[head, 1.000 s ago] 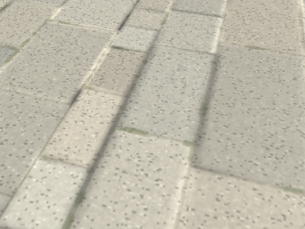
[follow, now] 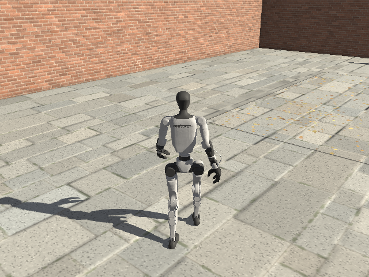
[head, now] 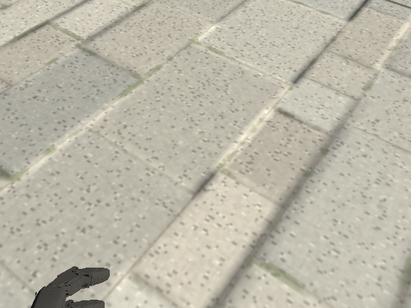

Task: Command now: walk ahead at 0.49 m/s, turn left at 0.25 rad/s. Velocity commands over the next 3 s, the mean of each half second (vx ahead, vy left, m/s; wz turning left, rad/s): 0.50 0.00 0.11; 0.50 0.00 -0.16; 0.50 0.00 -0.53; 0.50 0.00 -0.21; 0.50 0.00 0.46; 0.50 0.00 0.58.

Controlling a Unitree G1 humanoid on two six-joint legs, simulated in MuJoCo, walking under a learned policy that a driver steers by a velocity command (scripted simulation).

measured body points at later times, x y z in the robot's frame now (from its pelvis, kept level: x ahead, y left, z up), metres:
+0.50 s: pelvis +0.28 +0.02 +0.01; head +0.32 +0.03 +0.45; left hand +0.24 +0.29 -0.13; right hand +0.53 -0.18 -0.07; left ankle +0.43 +0.14 -0.71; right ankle +0.16 -0.11 -0.73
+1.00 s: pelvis +0.54 +0.05 +0.01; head +0.56 +0.05 +0.46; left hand +0.74 +0.27 -0.10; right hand +0.53 -0.22 -0.12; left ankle +0.43 +0.14 -0.73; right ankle +0.72 -0.11 -0.68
